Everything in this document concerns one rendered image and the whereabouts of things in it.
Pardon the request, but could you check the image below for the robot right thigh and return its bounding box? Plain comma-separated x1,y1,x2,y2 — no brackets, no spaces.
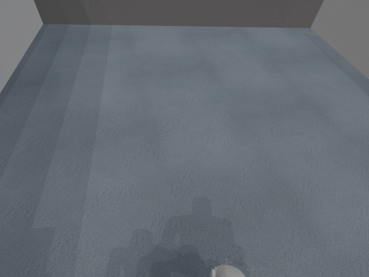
210,264,245,277

